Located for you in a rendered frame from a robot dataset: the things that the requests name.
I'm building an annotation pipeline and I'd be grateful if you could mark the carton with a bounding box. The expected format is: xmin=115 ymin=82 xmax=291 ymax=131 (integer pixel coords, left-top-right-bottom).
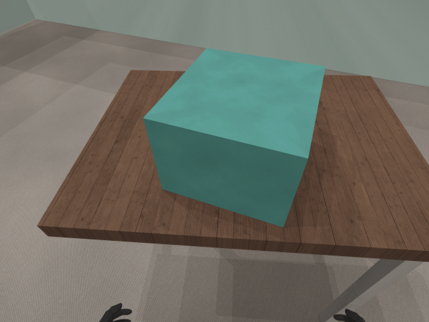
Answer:
xmin=143 ymin=48 xmax=325 ymax=227

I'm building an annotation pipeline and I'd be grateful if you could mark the right robot hand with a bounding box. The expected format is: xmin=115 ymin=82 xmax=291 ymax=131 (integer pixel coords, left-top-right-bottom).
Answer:
xmin=333 ymin=309 xmax=365 ymax=322

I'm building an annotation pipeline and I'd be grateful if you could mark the left robot hand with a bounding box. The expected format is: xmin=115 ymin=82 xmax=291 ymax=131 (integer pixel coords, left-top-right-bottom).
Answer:
xmin=99 ymin=303 xmax=132 ymax=322

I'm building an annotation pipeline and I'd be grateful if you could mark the table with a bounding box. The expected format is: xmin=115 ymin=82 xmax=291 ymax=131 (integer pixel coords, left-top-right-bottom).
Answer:
xmin=37 ymin=70 xmax=429 ymax=322

